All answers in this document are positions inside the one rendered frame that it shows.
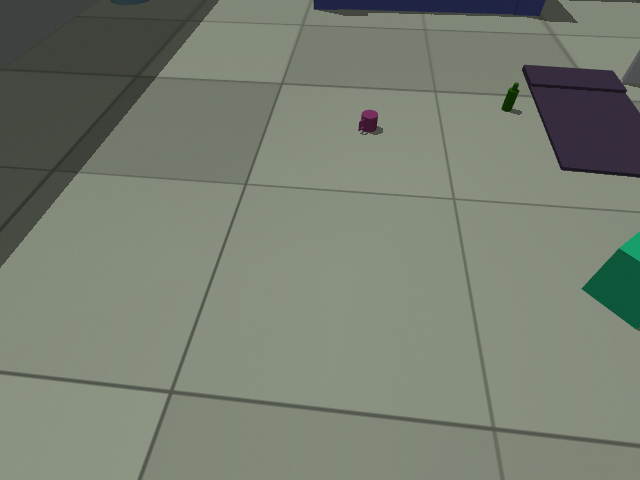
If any sofa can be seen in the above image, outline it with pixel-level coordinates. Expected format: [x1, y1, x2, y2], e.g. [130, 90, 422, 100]
[314, 0, 546, 16]

